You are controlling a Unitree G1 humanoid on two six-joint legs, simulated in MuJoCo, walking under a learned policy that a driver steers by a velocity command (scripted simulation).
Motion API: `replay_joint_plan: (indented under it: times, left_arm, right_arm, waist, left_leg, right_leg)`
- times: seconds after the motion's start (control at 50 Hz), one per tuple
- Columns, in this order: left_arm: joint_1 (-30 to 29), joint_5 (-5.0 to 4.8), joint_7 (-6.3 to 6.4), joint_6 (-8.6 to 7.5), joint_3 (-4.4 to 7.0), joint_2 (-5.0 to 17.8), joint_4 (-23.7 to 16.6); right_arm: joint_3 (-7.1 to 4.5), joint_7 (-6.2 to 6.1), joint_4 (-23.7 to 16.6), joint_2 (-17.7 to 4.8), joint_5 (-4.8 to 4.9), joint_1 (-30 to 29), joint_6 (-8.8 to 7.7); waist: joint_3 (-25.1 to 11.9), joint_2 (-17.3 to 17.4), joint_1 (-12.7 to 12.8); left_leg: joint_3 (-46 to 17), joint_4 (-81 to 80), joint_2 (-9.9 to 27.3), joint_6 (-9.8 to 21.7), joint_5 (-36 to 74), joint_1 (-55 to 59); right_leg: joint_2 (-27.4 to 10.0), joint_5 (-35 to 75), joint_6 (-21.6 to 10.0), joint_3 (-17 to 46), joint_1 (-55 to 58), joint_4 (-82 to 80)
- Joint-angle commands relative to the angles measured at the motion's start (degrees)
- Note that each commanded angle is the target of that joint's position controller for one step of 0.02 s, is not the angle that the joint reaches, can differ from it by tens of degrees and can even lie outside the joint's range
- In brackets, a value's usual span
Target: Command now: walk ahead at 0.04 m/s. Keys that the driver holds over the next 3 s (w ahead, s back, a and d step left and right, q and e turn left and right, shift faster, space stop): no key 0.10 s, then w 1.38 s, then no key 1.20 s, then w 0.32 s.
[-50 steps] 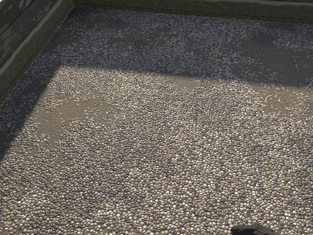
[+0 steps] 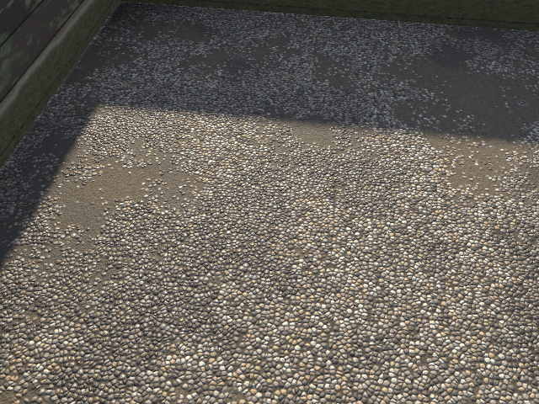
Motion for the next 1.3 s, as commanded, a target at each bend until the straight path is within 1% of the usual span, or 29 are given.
replay_joint_plan:
  times: [0.02,0.1,0.12,0.42,0.64,0.66,0.7,0.72,0.74,0.78,0.8,0.82,0.86,0.88,0.9,0.94,0.96,0.98,1.02,1.04,1.08,1.1,1.14,1.16,1.18,1.2,1.24,1.26,1.3]
  left_arm:
    - [2.9,0.38,0.25,-1.07,0.55,5.8,-3.2]
    - [3.4,-0.10,-0.06,-1.68,0.19,6.5,-3.3]
    - [-0.5,-1.64,-0.22,-1.34,0.23,3.4,-3.2]
    - [-4.7,-1.02,0.47,-0.17,0.43,3.4,-7.8]
    - [-9.1,-0.63,0.21,-0.18,0.74,1.9,-10.5]
    - [-6.4,-0.57,0.26,-0.74,0.81,1.8,-9.3]
    - [-10.7,-0.91,0.04,-0.45,0.43,1.5,-10.9]
    - [-10.2,-0.73,-0.02,-0.38,0.71,1.9,-10.6]
    - [-7.1,-0.60,0.09,-0.93,0.83,1.8,-9.4]
    - [-10.8,-0.93,-0.03,-0.76,0.41,1.4,-10.9]
    - [-10.3,-0.77,-0.02,-0.70,0.77,2.0,-10.6]
    - [-7.2,-0.68,0.10,-1.21,0.86,1.8,-9.3]
    - [-10.8,-0.95,-0.02,-0.93,0.43,1.4,-10.8]
    - [-10.3,-0.77,-0.03,-0.82,0.78,1.9,-10.5]
    - [-7.2,-0.66,0.09,-1.31,0.87,1.7,-9.2]
    - [-10.7,-0.90,-0.04,-0.98,0.45,1.4,-10.7]
    - [-10.1,-0.72,-0.04,-0.87,0.80,1.9,-10.4]
    - [-7.0,-0.62,0.08,-1.35,0.90,1.7,-9.2]
    - [-7.8,-0.58,-0.01,-1.56,0.50,1.1,-9.3]
    - [-10.6,-0.94,-0.08,-1.07,0.52,1.6,-10.6]
    - [-9.6,-0.62,-0.06,-0.83,0.81,1.9,-10.4]
    - [-6.6,-0.54,0.10,-1.43,0.89,1.6,-9.1]
    - [-7.8,-0.59,0.00,-1.59,0.60,1.3,-9.3]
    - [-10.8,-0.91,-0.09,-1.04,0.55,1.5,-10.6]
    - [-10.1,-0.66,-0.11,-0.85,0.81,1.9,-10.4]
    - [-6.8,-0.52,0.02,-1.38,0.85,1.6,-9.1]
    - [-7.7,-0.54,-0.04,-1.63,0.54,1.1,-9.2]
    - [-10.7,-0.88,-0.10,-1.13,0.57,1.6,-10.6]
    - [-9.7,-0.58,-0.08,-0.86,0.83,1.8,-10.4]
  right_arm:
    - [-1.47,-0.43,-2.8,-6.3,-0.59,1.2,0.12]
    - [-1.42,-0.83,-2.7,-6.4,-0.78,2.3,0.70]
    - [-1.40,-0.34,-4.5,-3.7,0.38,-4.9,0.09]
    - [-0.68,-1.00,-7.9,-2.6,-0.46,-6.7,-0.38]
    - [-0.40,-0.81,-10.7,-2.0,-0.43,-9.5,-0.75]
    - [-0.55,-1.71,-9.4,-2.6,0.50,-7.0,-0.50]
    - [-0.35,-0.93,-12.0,-2.3,-0.03,-12.2,-0.21]
    - [-0.36,-0.68,-11.6,-2.0,-0.50,-10.5,-0.40]
    - [-0.51,-1.51,-10.0,-2.6,0.33,-7.2,-0.26]
    - [-0.37,-0.82,-12.3,-2.4,-0.20,-12.0,-0.29]
    - [-0.40,-0.64,-11.9,-2.1,-0.63,-10.2,-0.50]
    - [-0.53,-1.48,-10.2,-2.7,0.26,-7.1,-0.32]
    - [-0.36,-0.83,-12.5,-2.3,-0.24,-11.9,-0.27]
    - [-0.37,-0.64,-12.1,-2.0,-0.66,-10.2,-0.47]
    - [-0.49,-1.48,-10.5,-2.6,0.25,-7.1,-0.28]
    - [-0.30,-0.82,-12.7,-2.2,-0.24,-12.0,-0.25]
    - [-0.32,-0.65,-12.2,-1.8,-0.65,-10.3,-0.46]
    - [-0.45,-1.48,-10.7,-2.5,0.26,-7.2,-0.29]
    - [-0.48,-1.69,-11.5,-2.6,0.48,-9.7,0.07]
    - [-0.24,-0.82,-13.0,-2.0,-0.19,-12.3,-0.14]
    - [-0.25,-0.54,-12.2,-1.8,-0.70,-9.7,-0.58]
    - [-0.42,-1.47,-10.8,-2.4,0.28,-7.1,-0.52]
    - [-0.46,-1.68,-11.6,-2.5,0.57,-10.0,-0.03]
    - [-0.16,-0.79,-13.2,-1.9,-0.08,-12.5,-0.16]
    - [-0.19,-0.57,-12.6,-1.6,-0.55,-10.6,-0.37]
    - [-0.34,-1.39,-11.0,-2.2,0.27,-7.5,-0.32]
    - [-0.40,-1.62,-11.8,-2.5,0.52,-9.9,-0.06]
    - [-0.14,-0.75,-13.3,-1.9,-0.15,-12.4,-0.27]
    - [-0.16,-0.48,-12.4,-1.7,-0.67,-9.9,-0.69]
  waist:
    - [-1.9,1.8,0.7]
    - [-1.0,1.3,0.5]
    - [-2.4,3.5,-0.1]
    - [-1.4,0.3,-0.7]
    - [-4.4,1.2,-0.8]
    - [-7.6,1.8,0.4]
    - [0.3,2.0,-0.7]
    - [-2.7,1.2,-1.1]
    - [-6.4,1.5,0.1]
    - [0.0,1.6,-0.9]
    - [-3.1,0.6,-1.4]
    - [-6.6,1.1,-0.1]
    - [-0.1,1.4,-1.1]
    - [-3.2,0.5,-1.5]
    - [-6.8,1.1,-0.2]
    - [-0.3,1.5,-1.1]
    - [-3.3,0.6,-1.5]
    - [-6.9,1.3,-0.2]
    - [-2.8,2.3,0.1]
    - [0.3,1.4,-1.1]
    - [-3.9,0.8,-1.5]
    - [-8.1,1.4,-0.2]
    - [-2.9,2.3,0.1]
    - [0.3,1.5,-1.1]
    - [-2.7,0.9,-1.5]
    - [-6.9,1.6,-0.2]
    - [-2.9,2.4,0.1]
    - [0.2,1.4,-1.1]
    - [-4.0,0.8,-1.5]
  left_leg:
    - [-9.3,-2.3,9.9,4.5,24.8,1.3]
    - [-9.0,-3.0,9.2,4.0,20.1,1.1]
    - [-6.2,-1.5,9.4,1.3,15.0,0.9]
    - [-2.8,10.3,5.3,0.8,8.5,-9.0]
    - [-2.7,14.1,5.7,0.5,12.9,-9.6]
    - [-5.2,11.8,5.8,0.7,3.6,-8.9]
    - [-3.2,13.5,5.8,0.6,11.2,-12.0]
    - [-2.9,14.1,5.7,0.5,11.7,-10.7]
    - [-5.2,11.9,5.7,0.6,2.5,-9.9]
    - [-3.1,13.9,5.6,0.5,10.8,-11.9]
    - [-2.8,14.5,5.6,0.4,11.7,-10.4]
    - [-5.1,12.3,5.6,0.5,2.7,-9.7]
    - [-3.0,14.3,5.6,0.4,11.1,-11.8]
    - [-2.7,14.8,5.6,0.4,12.0,-10.3]
    - [-5.0,12.6,5.6,0.5,3.1,-9.6]
    - [-3.0,14.5,5.6,0.4,11.4,-11.7]
    - [-2.7,15.1,5.6,0.4,12.4,-10.3]
    - [-5.0,12.8,5.6,0.5,3.5,-9.5]
    - [-5.7,11.9,5.8,0.7,2.0,-11.2]
    - [-3.0,14.5,5.7,0.5,11.5,-11.9]
    - [-2.4,15.4,5.5,0.4,12.8,-10.5]
    - [-4.9,13.1,5.6,0.5,3.9,-9.1]
    - [-5.8,12.0,6.0,0.8,2.5,-11.2]
    - [-3.1,14.6,5.8,0.6,11.8,-12.2]
    - [-2.7,15.2,5.7,0.4,12.5,-11.1]
    - [-5.0,13.0,5.7,0.6,3.6,-10.0]
    - [-5.8,12.1,5.9,0.8,2.2,-11.5]
    - [-3.1,14.7,5.8,0.6,11.7,-12.2]
    - [-2.4,15.6,5.6,0.4,13.0,-10.8]
  right_leg:
    - [-3.9,9.5,-4.1,5.6,1.9,-1.3]
    - [-3.8,7.5,-3.8,5.4,0.6,-2.4]
    - [-5.1,8.2,-1.4,5.2,-0.1,-2.3]
    - [-1.9,8.9,-2.7,3.5,-1.9,8.6]
    - [-1.3,10.4,-1.6,2.9,-2.1,13.6]
    - [0.0,-1.2,-1.5,1.9,0.2,13.0]
    - [-1.2,8.4,-1.4,3.0,-4.7,13.3]
    - [-1.4,9.8,-1.6,3.2,-3.4,13.9]
    - [-0.1,-0.8,-1.5,2.2,-0.6,13.6]
    - [-1.4,9.4,-1.4,3.2,-4.9,13.6]
    - [-1.5,10.7,-1.7,3.5,-3.5,14.2]
    - [-0.2,-0.1,-1.6,2.2,-0.8,13.9]
    - [-1.3,9.8,-1.4,3.3,-5.1,13.9]
    - [-1.4,11.0,-1.6,3.4,-3.7,14.5]
    - [-0.1,0.1,-1.5,2.2,-1.0,14.3]
    - [-1.2,9.9,-1.3,3.2,-5.3,14.2]
    - [-1.4,11.0,-1.5,3.4,-3.9,14.8]
    - [0.0,0.1,-1.4,2.2,-1.1,14.6]
    - [0.0,-1.4,-1.3,2.3,-3.3,13.7]
    - [-1.1,9.8,-1.3,3.2,-5.6,14.4]
    - [-1.3,11.9,-1.3,3.3,-3.6,15.4]
    - [-0.1,0.5,-1.2,2.2,-0.7,14.9]
    - [0.2,-1.6,-1.2,2.2,-3.3,14.0]
    - [-1.0,9.4,-1.1,3.1,-5.8,14.7]
    - [-1.2,10.8,-1.2,3.3,-4.3,15.4]
    - [-0.1,0.3,-1.2,2.3,-1.3,15.1]
    - [0.1,-1.3,-1.2,2.3,-3.3,14.2]
    - [-1.1,9.8,-1.1,3.2,-5.7,14.8]
    - [-1.3,11.9,-1.2,3.3,-3.7,15.8]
